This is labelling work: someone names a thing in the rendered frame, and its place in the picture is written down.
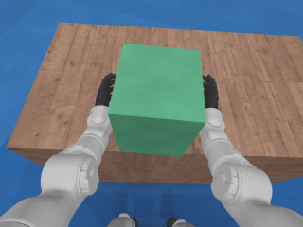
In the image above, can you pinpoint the robot right forearm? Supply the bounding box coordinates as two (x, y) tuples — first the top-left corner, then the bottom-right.
(199, 108), (273, 198)

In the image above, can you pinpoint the robot left thigh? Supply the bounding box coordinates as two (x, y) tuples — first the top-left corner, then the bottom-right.
(107, 217), (135, 227)

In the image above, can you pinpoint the robot left forearm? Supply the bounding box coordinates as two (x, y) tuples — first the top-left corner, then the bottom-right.
(41, 105), (113, 189)

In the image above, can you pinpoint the right robot hand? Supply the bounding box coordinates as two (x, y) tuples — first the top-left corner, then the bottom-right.
(202, 74), (219, 109)

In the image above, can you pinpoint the robot left upper arm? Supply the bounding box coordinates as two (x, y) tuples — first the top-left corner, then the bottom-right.
(0, 153), (99, 227)

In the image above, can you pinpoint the pedestal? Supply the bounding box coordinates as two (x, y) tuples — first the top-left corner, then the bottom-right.
(6, 22), (303, 184)

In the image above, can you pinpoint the left robot hand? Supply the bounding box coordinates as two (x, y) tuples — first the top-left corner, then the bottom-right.
(95, 73), (116, 107)

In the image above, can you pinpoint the robot right upper arm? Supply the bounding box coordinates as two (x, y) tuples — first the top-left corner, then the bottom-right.
(210, 161), (303, 227)

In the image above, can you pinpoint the carton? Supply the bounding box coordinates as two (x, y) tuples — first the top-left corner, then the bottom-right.
(107, 44), (206, 157)

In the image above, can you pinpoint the left robot shin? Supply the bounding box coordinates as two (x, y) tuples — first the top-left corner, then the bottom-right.
(119, 213), (130, 218)

